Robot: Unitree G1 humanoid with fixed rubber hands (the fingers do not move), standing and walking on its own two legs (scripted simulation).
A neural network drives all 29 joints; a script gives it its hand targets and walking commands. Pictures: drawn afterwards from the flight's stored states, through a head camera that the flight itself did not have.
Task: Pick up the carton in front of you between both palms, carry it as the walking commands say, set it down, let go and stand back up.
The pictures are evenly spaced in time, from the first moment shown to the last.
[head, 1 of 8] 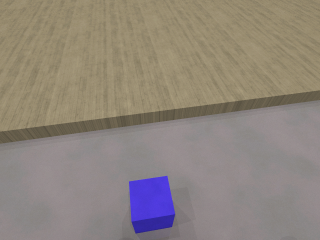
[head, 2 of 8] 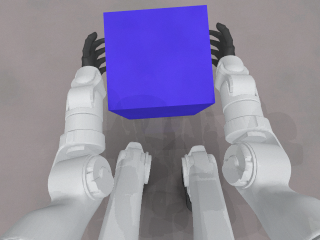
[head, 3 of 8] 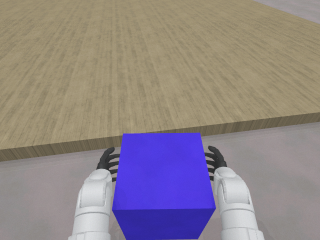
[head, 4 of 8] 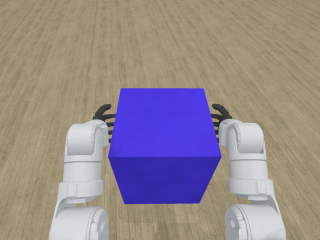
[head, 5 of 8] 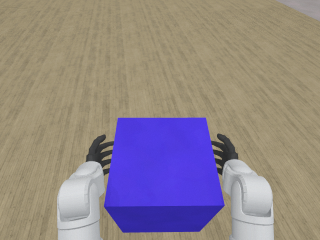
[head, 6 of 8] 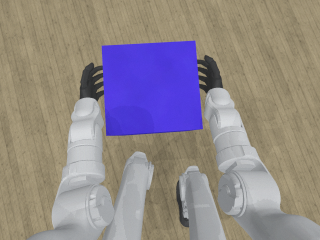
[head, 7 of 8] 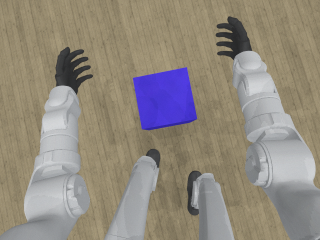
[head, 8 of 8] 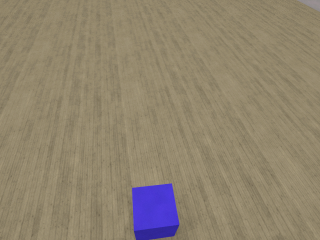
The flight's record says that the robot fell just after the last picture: no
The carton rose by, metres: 0.88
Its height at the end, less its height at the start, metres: +0.13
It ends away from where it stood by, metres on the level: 2.38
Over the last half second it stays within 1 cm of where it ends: yes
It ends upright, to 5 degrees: yes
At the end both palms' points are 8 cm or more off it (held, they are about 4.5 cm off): yes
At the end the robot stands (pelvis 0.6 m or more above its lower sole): yes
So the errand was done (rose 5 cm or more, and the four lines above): yes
